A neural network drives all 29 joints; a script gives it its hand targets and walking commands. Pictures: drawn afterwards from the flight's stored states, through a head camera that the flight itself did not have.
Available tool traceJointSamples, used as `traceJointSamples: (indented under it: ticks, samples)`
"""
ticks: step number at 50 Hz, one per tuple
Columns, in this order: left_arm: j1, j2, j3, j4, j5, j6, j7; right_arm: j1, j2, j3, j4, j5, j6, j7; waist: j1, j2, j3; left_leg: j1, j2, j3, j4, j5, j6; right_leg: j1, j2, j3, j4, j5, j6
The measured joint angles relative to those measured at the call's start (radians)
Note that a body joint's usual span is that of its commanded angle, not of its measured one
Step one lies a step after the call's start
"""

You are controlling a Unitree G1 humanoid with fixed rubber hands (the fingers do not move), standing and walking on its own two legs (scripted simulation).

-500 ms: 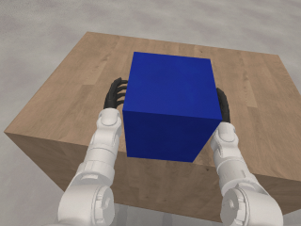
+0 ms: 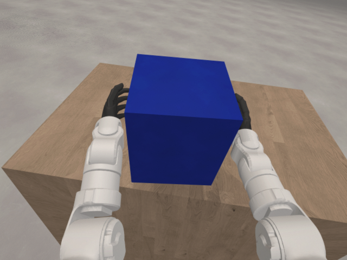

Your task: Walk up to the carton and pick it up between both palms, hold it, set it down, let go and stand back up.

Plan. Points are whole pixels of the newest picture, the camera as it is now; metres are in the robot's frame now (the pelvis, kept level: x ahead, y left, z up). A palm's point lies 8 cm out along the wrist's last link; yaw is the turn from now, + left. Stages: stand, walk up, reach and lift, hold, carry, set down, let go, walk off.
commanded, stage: reach and lift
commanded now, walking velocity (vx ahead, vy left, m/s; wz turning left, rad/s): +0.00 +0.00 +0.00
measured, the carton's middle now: (176, 123) +0.41 -0.02 +0.13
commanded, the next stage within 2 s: hold in 1.64 s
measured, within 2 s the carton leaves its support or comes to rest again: neither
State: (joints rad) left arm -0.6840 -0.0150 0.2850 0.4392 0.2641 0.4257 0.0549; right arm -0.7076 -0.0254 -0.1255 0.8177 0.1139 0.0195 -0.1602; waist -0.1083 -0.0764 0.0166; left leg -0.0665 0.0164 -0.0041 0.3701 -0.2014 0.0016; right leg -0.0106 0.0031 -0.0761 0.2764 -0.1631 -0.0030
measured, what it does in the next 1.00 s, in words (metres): stands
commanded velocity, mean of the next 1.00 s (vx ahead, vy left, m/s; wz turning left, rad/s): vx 0.00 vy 0.00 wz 0.00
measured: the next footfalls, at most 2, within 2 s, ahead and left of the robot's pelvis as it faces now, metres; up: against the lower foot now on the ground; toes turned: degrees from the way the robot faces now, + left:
none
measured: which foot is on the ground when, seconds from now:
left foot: down 0.00-1.00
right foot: down 0.00-1.00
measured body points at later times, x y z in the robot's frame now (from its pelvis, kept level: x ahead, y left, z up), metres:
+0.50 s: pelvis -0.02 +0.01 +0.00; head -0.08 +0.04 +0.44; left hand +0.39 +0.14 +0.22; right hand +0.37 -0.17 +0.22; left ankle +0.01 +0.11 -0.75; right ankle +0.00 -0.12 -0.75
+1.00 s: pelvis -0.02 +0.00 +0.00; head -0.08 +0.02 +0.44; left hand +0.39 +0.14 +0.24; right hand +0.38 -0.16 +0.26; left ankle +0.01 +0.11 -0.75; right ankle +0.00 -0.12 -0.75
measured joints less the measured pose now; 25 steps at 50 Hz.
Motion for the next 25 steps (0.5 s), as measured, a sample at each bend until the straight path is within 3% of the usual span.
traceJointSamples:
  ticks: [5,9,16,25]
  samples:
    - [0.044,0.007,-0.061,-0.099,-0.047,0.065,0.037,0.039,-0.021,0.041,-0.099,0.046,0.057,-0.002,-0.002,0.012,-0.010,-0.044,-0.005,-0.006,0.033,-0.006,0.009,-0.033,-0.004,-0.004,0.013,0.004,0.007]
    - [0.019,0.013,-0.074,-0.113,-0.070,0.100,0.057,0.018,-0.041,0.043,-0.131,0.054,0.104,0.002,0.005,0.017,-0.026,-0.072,-0.008,-0.002,0.042,0.000,0.014,-0.064,-0.008,0.002,0.024,0.011,0.011]
    - [-0.092,0.028,-0.043,-0.024,-0.062,0.159,0.063,-0.100,-0.052,-0.012,-0.042,0.038,0.172,0.023,0.019,0.018,-0.057,-0.080,-0.010,0.017,0.028,0.017,0.018,-0.090,-0.011,0.022,0.034,0.022,0.013]
    - [-0.155,0.039,-0.015,0.060,-0.061,0.199,0.064,-0.187,-0.077,-0.010,0.052,0.065,0.229,0.023,0.026,0.043,-0.073,-0.052,-0.006,0.019,0.026,0.017,0.014,-0.065,-0.005,0.027,0.033,0.023,0.010]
